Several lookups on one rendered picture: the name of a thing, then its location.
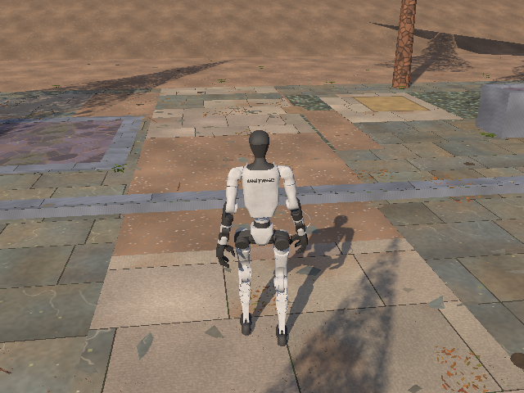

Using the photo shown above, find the robot left forearm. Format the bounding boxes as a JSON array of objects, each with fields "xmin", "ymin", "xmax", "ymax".
[{"xmin": 218, "ymin": 202, "xmax": 233, "ymax": 245}]

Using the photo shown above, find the left robot hand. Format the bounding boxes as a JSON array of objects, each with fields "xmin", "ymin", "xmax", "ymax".
[{"xmin": 216, "ymin": 243, "xmax": 235, "ymax": 268}]

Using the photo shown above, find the right robot hand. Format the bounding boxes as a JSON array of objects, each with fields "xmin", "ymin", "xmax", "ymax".
[{"xmin": 290, "ymin": 233, "xmax": 308, "ymax": 254}]

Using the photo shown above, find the robot torso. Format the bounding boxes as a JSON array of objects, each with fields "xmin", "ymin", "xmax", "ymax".
[{"xmin": 242, "ymin": 162, "xmax": 280, "ymax": 246}]

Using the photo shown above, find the robot right forearm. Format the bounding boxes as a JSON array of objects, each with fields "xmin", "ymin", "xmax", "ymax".
[{"xmin": 291, "ymin": 198, "xmax": 306, "ymax": 236}]

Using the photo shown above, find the robot left upper arm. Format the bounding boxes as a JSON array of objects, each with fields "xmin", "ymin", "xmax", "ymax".
[{"xmin": 225, "ymin": 166, "xmax": 243, "ymax": 214}]

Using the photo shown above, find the robot right upper arm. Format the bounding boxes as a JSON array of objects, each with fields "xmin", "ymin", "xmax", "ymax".
[{"xmin": 278, "ymin": 165, "xmax": 299, "ymax": 210}]

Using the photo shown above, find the right robot thigh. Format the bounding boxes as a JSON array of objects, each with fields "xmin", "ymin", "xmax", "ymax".
[{"xmin": 273, "ymin": 229, "xmax": 290, "ymax": 291}]

